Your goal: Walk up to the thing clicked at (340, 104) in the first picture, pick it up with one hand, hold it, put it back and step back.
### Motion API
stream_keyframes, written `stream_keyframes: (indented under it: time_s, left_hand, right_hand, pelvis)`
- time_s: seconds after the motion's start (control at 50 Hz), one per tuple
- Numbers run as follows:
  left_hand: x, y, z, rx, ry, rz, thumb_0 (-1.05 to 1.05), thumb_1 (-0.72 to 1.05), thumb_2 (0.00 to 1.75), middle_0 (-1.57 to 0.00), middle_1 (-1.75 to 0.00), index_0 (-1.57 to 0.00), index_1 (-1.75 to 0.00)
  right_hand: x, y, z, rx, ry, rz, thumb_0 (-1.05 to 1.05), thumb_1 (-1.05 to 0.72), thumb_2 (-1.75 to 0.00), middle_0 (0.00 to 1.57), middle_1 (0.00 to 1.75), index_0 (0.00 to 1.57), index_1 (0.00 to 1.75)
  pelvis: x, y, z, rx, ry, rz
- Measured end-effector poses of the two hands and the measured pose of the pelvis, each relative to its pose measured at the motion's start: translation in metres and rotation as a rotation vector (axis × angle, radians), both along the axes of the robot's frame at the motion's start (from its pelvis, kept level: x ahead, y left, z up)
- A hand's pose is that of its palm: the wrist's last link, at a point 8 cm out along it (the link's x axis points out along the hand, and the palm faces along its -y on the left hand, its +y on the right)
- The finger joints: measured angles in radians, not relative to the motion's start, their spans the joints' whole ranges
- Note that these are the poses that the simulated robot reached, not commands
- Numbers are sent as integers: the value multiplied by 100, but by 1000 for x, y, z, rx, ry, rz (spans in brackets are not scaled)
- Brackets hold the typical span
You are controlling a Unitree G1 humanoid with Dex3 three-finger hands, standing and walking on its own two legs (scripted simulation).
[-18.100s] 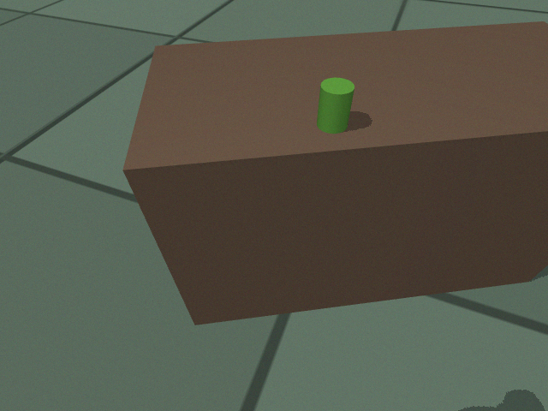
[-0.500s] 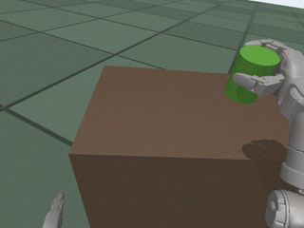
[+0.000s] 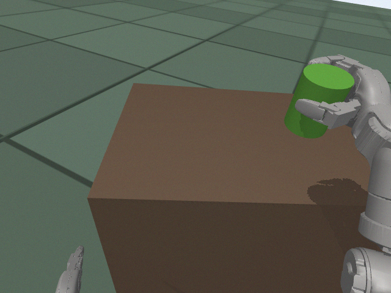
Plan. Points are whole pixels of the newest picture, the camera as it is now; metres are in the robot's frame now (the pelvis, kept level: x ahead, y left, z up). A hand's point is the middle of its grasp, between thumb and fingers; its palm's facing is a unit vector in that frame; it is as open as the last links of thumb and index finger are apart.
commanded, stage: crouch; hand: right
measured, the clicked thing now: (315, 102) +0.33 -0.17 +0.30
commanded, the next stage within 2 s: lower in 0.90 s
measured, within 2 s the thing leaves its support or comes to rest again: neither
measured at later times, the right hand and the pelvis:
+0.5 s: hand (301, 123) +0.39 -0.19 +0.23, palm faces +0.21 +0.98 -0.03, open 10.5 cm; pelvis +0.00 +0.00 +0.00, yaw +1 degrees
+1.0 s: hand (296, 125) +0.42 -0.21 +0.20, palm faces +0.21 +0.98 -0.02, open 10.5 cm; pelvis +0.01 +0.00 +0.00, yaw +2 degrees
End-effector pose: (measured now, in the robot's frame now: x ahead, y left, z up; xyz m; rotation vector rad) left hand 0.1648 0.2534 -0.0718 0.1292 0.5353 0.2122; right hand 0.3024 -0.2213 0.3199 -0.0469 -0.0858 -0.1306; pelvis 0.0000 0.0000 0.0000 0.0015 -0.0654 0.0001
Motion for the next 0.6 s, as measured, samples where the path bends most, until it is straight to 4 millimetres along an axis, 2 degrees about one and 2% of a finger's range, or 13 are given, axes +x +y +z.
stream_keyframes:
  time_s: [0.14, 0.28, 0.4, 0.48, 0.6]
  left_hand:
    - [0, 12, 6, 28, -22, 31, -2, -52, 5, -6, -5, -6, -5]
    - [-15, 12, 0, 33, 21, 41, -2, -51, 5, -5, -5, -6, -5]
    - [-28, 5, -9, 35, 70, 43, -2, -51, 5, -6, -5, -6, -5]
    - [-26, 4, -9, 46, 74, 54, -2, -51, 5, -6, -5, -6, -5]
    - [-17, 3, -2, 63, 46, 64, -2, -51, 5, -6, -5, -7, -5]
  right_hand:
    - [15, -4, -14, 39, 60, -18, -3, 53, -110, 70, 110, 75, 113]
    - [35, -14, -55, 50, 155, -76, -3, 55, -113, 71, 111, 75, 114]
    - [44, -19, -80, 38, 147, -86, -3, 56, -115, 70, 112, 75, 115]
    - [50, -20, -88, 32, 136, -86, -3, 56, -115, 70, 112, 75, 115]
    - [60, -23, -88, 40, 99, -87, -3, 57, -115, 71, 112, 75, 114]
  pelvis:
    - [-1, 2, 0, -2, -1, -2]
    - [-4, 4, 0, -4, 8, 7]
    - [-5, 5, -1, -4, 21, 15]
    - [-4, 4, -1, -2, 27, 18]
    - [0, 2, -1, 0, 33, 16]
